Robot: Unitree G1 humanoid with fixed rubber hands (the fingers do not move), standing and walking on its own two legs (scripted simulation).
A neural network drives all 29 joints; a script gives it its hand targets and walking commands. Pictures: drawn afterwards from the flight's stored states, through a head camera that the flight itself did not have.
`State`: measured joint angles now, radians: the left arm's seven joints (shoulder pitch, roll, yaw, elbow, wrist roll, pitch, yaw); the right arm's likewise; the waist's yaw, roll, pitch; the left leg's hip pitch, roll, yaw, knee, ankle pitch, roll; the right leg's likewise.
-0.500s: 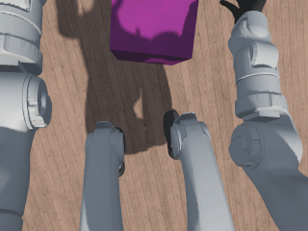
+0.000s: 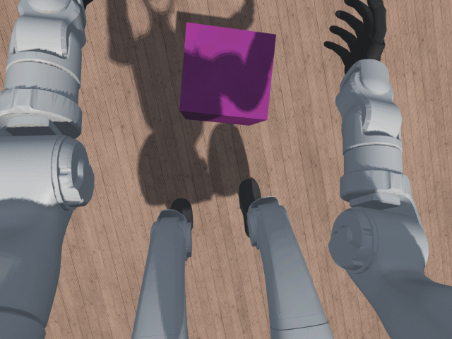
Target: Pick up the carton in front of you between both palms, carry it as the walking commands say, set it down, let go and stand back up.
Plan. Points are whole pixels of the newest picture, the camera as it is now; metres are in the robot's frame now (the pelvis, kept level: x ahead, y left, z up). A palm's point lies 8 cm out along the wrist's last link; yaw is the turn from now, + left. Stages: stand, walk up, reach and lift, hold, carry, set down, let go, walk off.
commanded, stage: let go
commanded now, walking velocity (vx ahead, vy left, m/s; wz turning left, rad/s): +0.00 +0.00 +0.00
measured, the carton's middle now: (223, 83) +0.54 -0.06 -0.50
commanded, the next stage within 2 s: stand in 1.44 s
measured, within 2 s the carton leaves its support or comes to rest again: neither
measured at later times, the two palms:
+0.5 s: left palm (23, 117) +0.42 +0.18 +0.00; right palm out of the picture +0.35 -0.25 +0.01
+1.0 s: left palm out of the picture +0.28 +0.22 +0.08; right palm out of the picture +0.26 -0.24 +0.09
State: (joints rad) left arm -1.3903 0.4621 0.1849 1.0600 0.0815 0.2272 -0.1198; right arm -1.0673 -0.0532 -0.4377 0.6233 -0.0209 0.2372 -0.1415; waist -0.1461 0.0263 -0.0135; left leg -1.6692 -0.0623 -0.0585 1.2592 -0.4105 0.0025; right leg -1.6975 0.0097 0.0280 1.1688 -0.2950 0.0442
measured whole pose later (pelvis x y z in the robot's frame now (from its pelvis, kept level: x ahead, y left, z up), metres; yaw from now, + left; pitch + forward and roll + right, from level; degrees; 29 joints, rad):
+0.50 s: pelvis +0.05 -0.02 +0.10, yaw +2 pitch +29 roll +0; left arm -0.47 0.19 0.22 0.64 0.09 0.10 0.03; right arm -0.30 -0.16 -0.16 0.51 -0.04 0.10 0.09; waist -0.09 -0.02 -0.06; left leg -0.98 -0.04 -0.08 0.80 -0.33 -0.02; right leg -1.04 0.01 0.01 0.77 -0.24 0.00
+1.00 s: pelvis +0.10 -0.01 +0.15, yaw +0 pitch +2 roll -1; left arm 0.18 0.20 0.06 0.49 0.02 0.04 -0.04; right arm 0.23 -0.22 -0.03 0.42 0.02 0.06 0.07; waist -0.02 0.00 0.04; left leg -0.18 -0.01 -0.05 0.45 -0.31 0.00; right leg -0.25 0.02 0.05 0.44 -0.23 0.01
